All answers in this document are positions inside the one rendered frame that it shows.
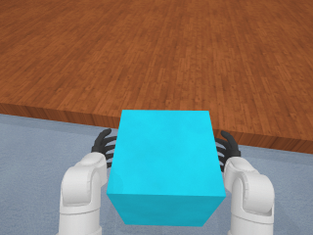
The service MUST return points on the right robot forearm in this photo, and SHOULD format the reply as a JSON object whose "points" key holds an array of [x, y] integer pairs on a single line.
{"points": [[252, 199]]}

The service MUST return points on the left robot hand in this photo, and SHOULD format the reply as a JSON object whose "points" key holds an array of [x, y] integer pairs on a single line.
{"points": [[100, 145]]}

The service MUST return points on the carton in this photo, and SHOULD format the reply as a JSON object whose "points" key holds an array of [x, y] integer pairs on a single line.
{"points": [[165, 168]]}

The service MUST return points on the left robot forearm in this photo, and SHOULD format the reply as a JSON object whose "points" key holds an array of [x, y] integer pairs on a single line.
{"points": [[80, 199]]}

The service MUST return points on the right robot hand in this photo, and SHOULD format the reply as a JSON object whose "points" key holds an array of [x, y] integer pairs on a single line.
{"points": [[232, 148]]}

